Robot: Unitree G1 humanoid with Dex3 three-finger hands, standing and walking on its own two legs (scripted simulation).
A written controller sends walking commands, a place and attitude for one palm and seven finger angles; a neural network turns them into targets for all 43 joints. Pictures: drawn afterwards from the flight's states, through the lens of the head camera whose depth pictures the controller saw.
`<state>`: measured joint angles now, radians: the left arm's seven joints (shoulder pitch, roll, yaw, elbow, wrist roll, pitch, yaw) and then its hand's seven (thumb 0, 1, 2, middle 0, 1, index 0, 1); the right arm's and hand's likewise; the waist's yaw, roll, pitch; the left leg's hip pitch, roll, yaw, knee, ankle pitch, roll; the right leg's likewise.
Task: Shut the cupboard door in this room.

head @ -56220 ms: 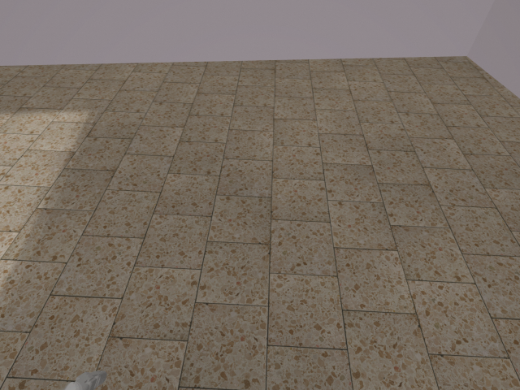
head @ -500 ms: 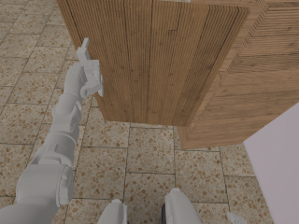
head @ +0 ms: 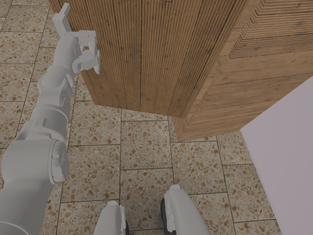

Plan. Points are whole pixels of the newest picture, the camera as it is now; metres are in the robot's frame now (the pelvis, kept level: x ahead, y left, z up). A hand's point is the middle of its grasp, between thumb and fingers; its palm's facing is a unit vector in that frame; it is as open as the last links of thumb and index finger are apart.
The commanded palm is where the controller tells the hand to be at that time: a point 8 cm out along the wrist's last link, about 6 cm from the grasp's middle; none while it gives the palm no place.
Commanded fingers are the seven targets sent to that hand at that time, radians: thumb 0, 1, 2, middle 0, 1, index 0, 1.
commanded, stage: push the door shut along its arc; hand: left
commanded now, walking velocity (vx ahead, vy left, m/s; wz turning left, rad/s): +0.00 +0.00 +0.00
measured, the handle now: (72, 36) +0.60 +0.14 +0.07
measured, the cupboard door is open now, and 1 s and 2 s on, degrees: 71 62 61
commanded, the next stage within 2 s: pull the fist back off the door in 0.78 s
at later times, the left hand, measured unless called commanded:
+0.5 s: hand (110, 39) +0.58 +0.05 +0.09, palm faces -0.40 -0.91 -0.02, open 3.1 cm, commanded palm +0.58 +0.10 +0.08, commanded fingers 0.00 0.90 0.90 -1.30 -1.50 -1.30 -1.50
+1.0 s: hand (114, 29) +0.61 +0.04 +0.09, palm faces -0.20 -0.97 +0.12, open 3.0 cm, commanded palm +0.60 +0.06 +0.08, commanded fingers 0.00 0.90 0.90 -1.30 -1.50 -1.30 -1.50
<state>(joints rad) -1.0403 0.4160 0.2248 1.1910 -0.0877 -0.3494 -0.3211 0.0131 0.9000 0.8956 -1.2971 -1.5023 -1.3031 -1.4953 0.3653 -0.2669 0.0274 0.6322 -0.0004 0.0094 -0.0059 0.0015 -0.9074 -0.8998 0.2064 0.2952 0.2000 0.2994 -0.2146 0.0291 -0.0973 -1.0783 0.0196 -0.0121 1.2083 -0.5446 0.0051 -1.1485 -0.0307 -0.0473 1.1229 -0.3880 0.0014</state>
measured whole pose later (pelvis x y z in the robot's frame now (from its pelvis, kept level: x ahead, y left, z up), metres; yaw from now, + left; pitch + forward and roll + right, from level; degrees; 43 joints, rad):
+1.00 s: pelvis -0.01 +0.00 -0.03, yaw -2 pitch +32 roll -4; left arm -1.44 0.50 0.32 1.34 -0.02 -0.18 -0.14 0.02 0.84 0.91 -1.30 -1.50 -1.30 -1.50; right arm 0.43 -0.26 0.05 0.63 -0.08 -0.06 0.02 0.00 -0.91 -0.90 0.21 0.30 0.20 0.30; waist -0.33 0.06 -0.11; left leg -1.33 0.04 -0.04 1.36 -0.58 0.00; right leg -1.39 -0.01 -0.07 1.22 -0.39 0.00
